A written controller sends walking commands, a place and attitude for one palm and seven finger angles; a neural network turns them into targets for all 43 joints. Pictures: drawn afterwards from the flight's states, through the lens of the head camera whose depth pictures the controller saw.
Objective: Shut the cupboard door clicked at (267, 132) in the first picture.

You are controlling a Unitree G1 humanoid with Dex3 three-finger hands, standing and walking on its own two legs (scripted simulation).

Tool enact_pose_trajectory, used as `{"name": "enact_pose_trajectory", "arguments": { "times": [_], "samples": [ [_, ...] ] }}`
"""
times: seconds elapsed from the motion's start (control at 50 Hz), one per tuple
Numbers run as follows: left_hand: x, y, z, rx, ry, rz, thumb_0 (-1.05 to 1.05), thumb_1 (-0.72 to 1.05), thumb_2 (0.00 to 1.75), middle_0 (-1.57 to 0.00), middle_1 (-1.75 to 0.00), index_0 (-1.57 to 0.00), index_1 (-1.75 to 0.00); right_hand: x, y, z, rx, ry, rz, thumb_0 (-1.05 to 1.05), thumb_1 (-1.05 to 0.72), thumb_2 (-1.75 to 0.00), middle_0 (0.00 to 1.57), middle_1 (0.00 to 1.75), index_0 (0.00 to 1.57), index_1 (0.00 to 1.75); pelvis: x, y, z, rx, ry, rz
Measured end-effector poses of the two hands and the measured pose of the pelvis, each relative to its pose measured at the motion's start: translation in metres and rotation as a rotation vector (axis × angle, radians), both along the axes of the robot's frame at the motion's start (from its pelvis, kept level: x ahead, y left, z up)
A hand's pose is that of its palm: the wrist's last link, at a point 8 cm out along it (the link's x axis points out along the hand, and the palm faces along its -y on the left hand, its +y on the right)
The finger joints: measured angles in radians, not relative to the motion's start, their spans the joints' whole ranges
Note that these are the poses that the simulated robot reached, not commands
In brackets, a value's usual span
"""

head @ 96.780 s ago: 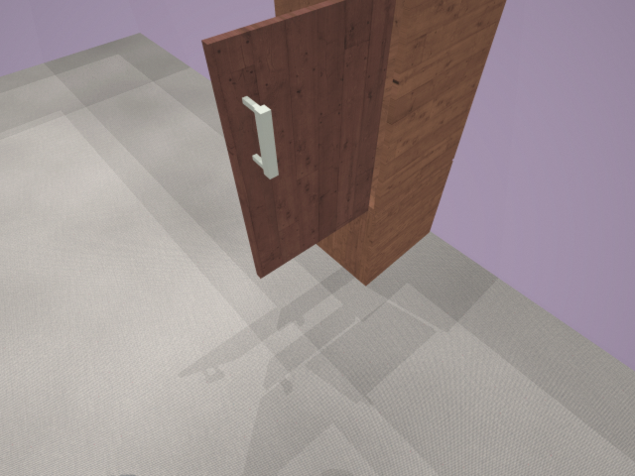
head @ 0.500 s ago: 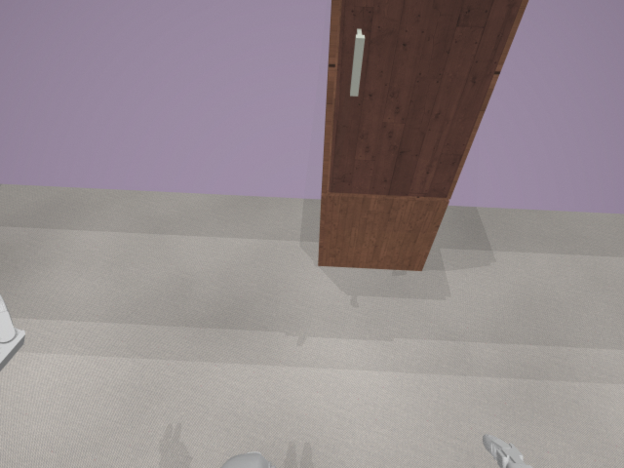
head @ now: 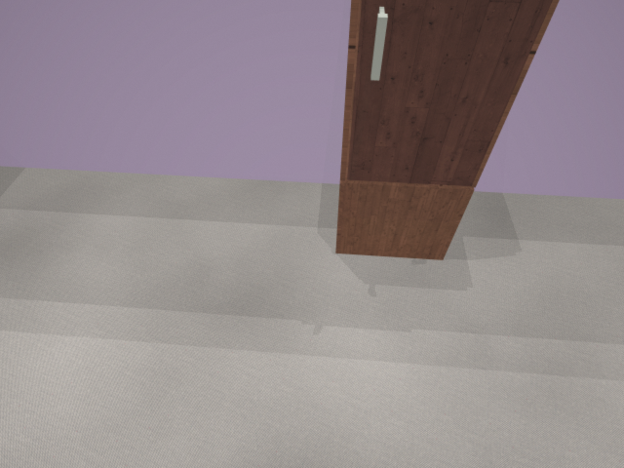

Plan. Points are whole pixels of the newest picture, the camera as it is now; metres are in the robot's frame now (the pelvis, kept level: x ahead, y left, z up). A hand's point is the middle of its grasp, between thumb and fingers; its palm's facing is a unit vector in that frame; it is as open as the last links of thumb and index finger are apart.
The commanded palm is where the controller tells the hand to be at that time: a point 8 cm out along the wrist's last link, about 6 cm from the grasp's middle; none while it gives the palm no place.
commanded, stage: let the arm hang, fingers relaxed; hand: left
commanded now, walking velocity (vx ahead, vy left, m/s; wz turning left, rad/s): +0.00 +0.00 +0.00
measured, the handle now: (378, 44) +0.92 -0.11 +0.09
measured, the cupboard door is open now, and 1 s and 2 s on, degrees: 0 0 0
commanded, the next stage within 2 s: look to check the result in 0.64 s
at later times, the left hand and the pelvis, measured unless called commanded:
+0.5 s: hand out of the picture -0.01 +0.17 -0.16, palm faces +0.00 -0.99 -0.16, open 7.3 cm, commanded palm none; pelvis +0.00 +0.01 +0.02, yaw -2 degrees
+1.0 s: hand out of the picture -0.03 +0.17 -0.16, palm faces -0.01 -0.99 -0.16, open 7.4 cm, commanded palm none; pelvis +0.00 +0.02 +0.01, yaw -2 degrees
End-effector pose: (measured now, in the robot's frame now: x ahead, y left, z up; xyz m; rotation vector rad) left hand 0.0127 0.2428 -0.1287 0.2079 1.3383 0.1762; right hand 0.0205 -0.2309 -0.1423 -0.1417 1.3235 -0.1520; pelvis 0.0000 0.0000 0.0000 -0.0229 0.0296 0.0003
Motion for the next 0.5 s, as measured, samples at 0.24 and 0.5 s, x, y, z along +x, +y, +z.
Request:
{"name": "enact_pose_trajectory", "arguments": {
  "times": [0.24,0.5],
  "samples": [
    [-0.008,-0.005,0.001,-0.035,0.055,0.017,0.00,0.92,0.90,-0.20,-0.30,-0.19,-0.30,-0.023,0.022,0.005,0.011,0.057,-0.028,0.01,-0.92,-0.89,0.20,0.30,0.20,0.30,0.004,0.009,0.013,0.020,-0.062,-0.019],
    [-0.024,-0.021,-0.004,-0.089,0.097,0.008,0.00,0.92,0.90,-0.20,-0.30,-0.20,-0.30,-0.049,0.031,0.008,0.020,0.095,-0.062,0.00,-0.91,-0.89,0.20,0.30,0.20,0.30,-0.001,0.012,0.015,0.022,-0.069,-0.032]
  ]
}}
